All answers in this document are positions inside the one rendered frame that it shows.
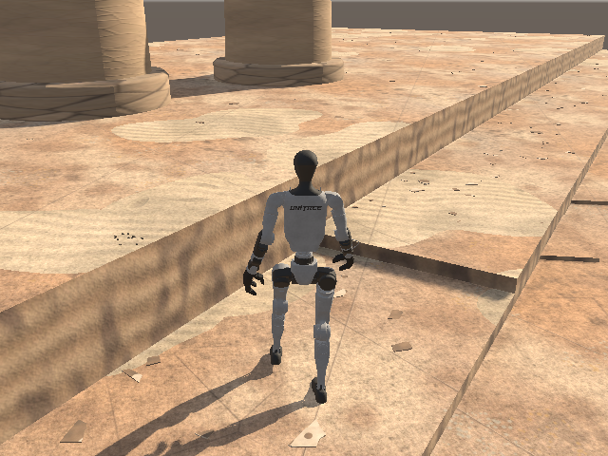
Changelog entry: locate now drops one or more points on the robot left hand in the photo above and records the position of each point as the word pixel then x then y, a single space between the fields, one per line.
pixel 247 281

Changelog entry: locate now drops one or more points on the robot left forearm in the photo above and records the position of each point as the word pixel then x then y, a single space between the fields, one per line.
pixel 257 256

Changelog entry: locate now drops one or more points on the left robot foot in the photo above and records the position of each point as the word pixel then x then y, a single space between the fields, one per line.
pixel 275 356

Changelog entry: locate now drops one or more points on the left robot upper arm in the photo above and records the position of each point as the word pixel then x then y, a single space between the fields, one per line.
pixel 274 201

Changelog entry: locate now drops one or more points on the robot right hand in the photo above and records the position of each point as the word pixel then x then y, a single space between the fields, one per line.
pixel 349 263

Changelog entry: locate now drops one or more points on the robot torso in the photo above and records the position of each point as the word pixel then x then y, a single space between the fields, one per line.
pixel 304 228

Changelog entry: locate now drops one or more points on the right robot upper arm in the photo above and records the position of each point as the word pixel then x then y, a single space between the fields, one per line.
pixel 338 214

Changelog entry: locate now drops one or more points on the robot right forearm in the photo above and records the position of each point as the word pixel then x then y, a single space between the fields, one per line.
pixel 346 246

